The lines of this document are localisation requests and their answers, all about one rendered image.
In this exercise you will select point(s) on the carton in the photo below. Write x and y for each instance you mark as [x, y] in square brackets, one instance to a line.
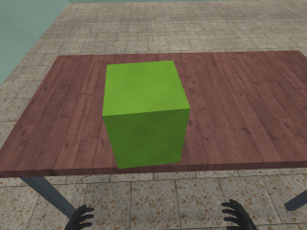
[145, 112]

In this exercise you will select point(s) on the table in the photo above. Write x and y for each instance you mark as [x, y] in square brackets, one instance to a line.
[248, 111]

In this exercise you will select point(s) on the robot right hand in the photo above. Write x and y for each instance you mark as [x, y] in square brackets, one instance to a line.
[242, 217]

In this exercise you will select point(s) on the robot left hand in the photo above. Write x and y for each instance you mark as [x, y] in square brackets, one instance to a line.
[77, 218]

